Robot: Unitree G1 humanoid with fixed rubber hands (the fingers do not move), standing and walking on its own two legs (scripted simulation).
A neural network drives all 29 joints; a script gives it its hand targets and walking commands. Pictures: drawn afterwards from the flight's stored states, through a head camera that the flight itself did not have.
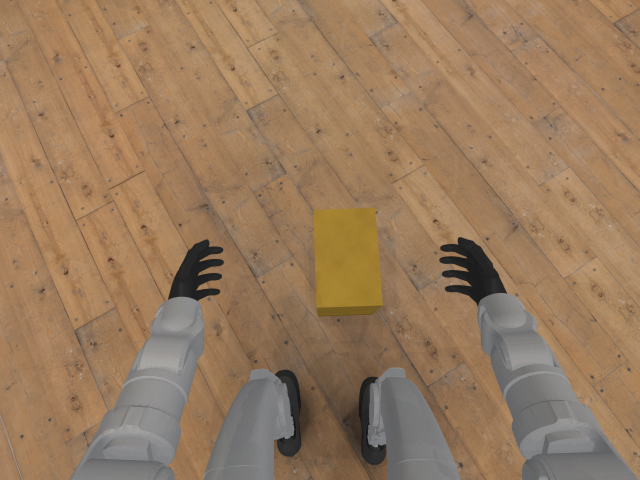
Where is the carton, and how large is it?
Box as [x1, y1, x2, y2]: [313, 208, 382, 315]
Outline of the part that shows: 374,208 313,210 316,308 318,315 371,314 382,305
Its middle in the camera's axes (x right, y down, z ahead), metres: +0.07 +0.06 +1.02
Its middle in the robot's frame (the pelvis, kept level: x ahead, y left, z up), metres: +0.48 -0.06 -0.59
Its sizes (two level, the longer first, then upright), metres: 0.239 0.152 0.206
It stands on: the floor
